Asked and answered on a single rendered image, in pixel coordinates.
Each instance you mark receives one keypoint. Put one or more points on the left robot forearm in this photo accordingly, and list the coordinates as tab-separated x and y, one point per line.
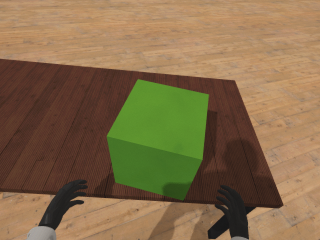
41	233

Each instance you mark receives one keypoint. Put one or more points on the robot right hand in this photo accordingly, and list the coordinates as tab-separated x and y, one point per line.
236	213

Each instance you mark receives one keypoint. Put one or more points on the carton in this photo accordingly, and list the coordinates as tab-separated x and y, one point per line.
156	143

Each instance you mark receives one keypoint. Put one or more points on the robot left hand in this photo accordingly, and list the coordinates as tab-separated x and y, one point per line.
60	204

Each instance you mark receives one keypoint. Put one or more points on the table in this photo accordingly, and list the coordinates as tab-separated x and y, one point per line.
55	118

